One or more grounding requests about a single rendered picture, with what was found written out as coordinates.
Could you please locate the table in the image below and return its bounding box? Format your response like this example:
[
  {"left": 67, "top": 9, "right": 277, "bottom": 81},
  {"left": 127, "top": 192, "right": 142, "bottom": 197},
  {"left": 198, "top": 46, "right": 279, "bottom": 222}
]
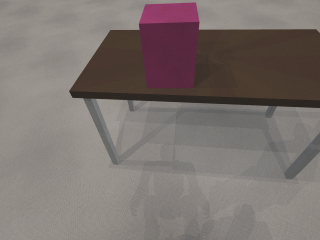
[{"left": 69, "top": 29, "right": 320, "bottom": 180}]

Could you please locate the carton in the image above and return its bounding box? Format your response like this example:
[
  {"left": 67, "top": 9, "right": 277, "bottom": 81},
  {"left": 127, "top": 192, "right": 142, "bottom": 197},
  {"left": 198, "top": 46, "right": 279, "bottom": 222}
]
[{"left": 139, "top": 2, "right": 200, "bottom": 88}]

